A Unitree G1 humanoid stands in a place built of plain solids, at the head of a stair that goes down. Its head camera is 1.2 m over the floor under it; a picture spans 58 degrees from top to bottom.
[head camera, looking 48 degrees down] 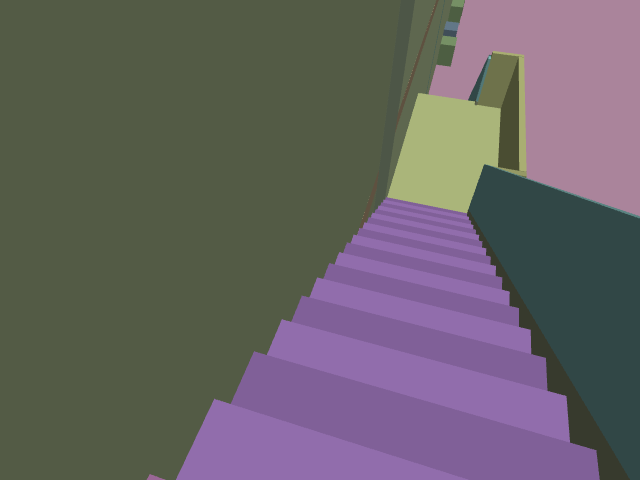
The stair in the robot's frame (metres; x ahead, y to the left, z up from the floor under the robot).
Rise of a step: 0.19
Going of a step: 0.28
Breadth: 1.27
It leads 17 degrees to the right of straight ahead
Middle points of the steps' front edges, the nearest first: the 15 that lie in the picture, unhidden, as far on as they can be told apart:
0.38 -0.26 -0.19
0.64 -0.34 -0.38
0.91 -0.42 -0.58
1.18 -0.51 -0.77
1.45 -0.59 -0.96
1.72 -0.67 -1.15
1.99 -0.75 -1.35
2.25 -0.84 -1.54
2.52 -0.92 -1.73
2.79 -1.00 -1.92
3.06 -1.08 -2.12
3.33 -1.16 -2.31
3.60 -1.25 -2.50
3.87 -1.33 -2.70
4.13 -1.41 -2.89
